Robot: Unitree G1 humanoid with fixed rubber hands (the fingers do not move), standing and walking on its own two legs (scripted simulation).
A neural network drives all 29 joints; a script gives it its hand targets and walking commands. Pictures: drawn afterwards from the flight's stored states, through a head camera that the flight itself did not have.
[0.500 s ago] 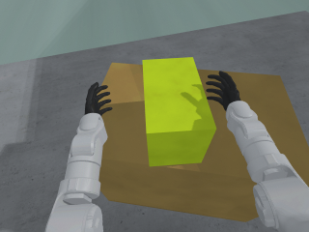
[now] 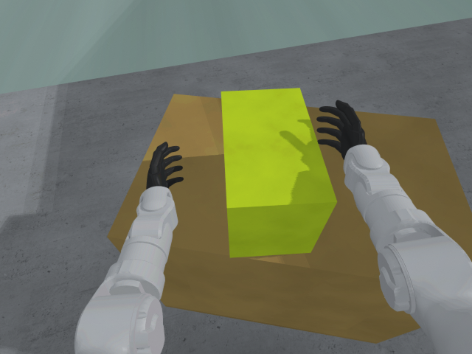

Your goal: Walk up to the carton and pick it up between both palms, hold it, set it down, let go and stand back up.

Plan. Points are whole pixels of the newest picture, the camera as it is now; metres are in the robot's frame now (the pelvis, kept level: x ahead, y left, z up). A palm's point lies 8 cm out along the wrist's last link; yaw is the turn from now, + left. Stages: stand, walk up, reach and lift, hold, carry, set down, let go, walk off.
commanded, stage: reach and lift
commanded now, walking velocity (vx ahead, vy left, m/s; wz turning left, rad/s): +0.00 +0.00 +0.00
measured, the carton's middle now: (265, 171) +0.49 +0.01 -0.02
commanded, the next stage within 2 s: none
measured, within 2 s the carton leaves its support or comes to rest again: neither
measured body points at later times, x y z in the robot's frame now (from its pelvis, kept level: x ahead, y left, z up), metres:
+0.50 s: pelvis +0.00 +0.00 -0.02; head +0.11 -0.01 +0.42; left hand +0.39 +0.19 -0.01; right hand +0.46 -0.13 -0.02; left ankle -0.02 +0.15 -0.74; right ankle +0.02 -0.09 -0.74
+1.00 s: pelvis -0.02 +0.00 -0.02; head +0.09 +0.00 +0.42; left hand +0.39 +0.17 +0.00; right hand +0.44 -0.10 -0.01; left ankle -0.02 +0.15 -0.74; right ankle +0.02 -0.09 -0.74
